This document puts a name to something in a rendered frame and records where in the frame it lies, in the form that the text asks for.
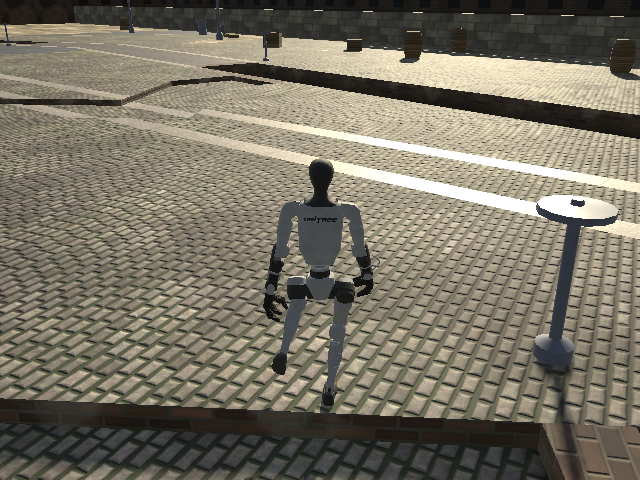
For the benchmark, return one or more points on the robot right forearm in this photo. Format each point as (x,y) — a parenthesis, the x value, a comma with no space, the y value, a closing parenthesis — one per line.
(365,265)

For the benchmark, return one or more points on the robot left upper arm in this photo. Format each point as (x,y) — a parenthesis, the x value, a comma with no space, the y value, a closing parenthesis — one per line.
(288,211)

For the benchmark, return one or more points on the left robot hand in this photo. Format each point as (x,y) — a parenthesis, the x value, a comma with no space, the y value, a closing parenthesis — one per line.
(270,307)

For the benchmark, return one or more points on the robot left forearm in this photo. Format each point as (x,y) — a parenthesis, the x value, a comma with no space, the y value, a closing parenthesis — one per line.
(274,273)

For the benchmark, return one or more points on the right robot shin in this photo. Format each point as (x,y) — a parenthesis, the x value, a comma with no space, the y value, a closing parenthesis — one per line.
(334,359)

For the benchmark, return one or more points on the robot right upper arm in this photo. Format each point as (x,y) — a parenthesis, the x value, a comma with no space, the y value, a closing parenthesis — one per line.
(352,213)

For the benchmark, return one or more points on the right robot hand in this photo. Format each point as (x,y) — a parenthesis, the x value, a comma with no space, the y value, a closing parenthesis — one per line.
(359,282)

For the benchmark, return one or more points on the left robot foot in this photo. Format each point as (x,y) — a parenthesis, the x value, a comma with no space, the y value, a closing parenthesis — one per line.
(279,363)

